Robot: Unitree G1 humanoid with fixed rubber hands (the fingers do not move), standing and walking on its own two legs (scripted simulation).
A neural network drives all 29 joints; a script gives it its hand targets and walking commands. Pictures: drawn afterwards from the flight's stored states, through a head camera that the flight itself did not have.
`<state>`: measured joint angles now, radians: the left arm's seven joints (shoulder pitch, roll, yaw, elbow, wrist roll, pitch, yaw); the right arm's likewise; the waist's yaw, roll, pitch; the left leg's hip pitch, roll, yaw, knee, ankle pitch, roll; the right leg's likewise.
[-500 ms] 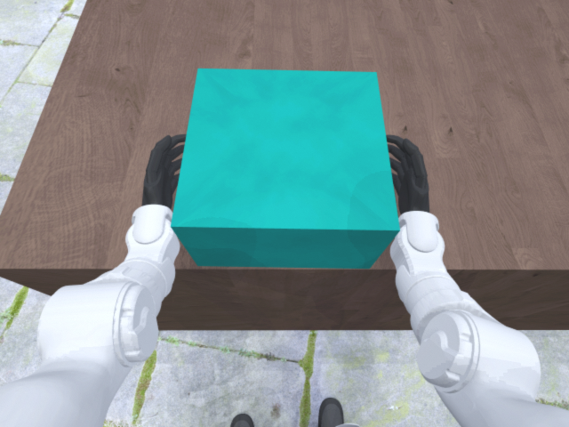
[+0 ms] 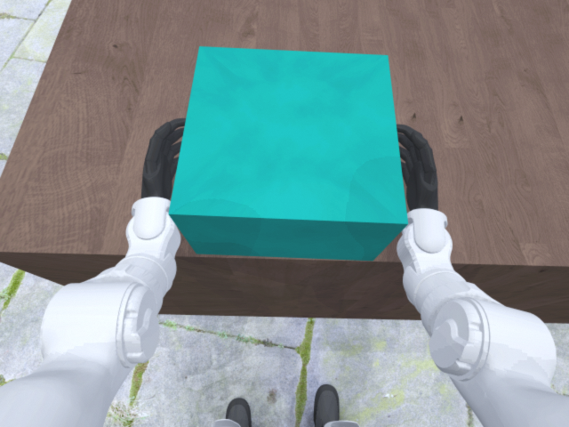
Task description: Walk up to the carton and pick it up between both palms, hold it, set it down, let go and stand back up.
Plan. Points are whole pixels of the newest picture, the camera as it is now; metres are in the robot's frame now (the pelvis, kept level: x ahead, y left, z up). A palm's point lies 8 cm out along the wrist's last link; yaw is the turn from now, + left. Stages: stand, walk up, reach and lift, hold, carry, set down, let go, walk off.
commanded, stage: reach and lift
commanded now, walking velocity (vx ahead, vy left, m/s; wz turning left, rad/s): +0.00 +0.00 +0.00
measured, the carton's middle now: (289, 157) +0.49 +0.01 +0.00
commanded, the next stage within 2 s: none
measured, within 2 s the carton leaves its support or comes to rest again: leaves its support in 1.10 s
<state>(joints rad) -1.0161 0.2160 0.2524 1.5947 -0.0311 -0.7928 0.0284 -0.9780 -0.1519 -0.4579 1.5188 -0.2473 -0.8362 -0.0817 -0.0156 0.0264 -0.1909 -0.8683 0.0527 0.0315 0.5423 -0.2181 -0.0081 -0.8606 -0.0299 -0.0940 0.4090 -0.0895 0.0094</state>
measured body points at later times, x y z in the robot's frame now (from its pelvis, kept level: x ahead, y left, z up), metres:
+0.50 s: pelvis +0.00 +0.00 +0.00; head +0.16 +0.00 +0.42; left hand +0.45 +0.18 +0.00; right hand +0.45 -0.17 +0.01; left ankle -0.01 +0.12 -0.72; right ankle +0.03 -0.13 -0.72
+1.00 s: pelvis -0.02 +0.00 +0.00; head +0.08 -0.01 +0.44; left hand +0.39 +0.18 +0.01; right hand +0.40 -0.18 +0.01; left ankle -0.01 +0.12 -0.72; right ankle +0.03 -0.13 -0.72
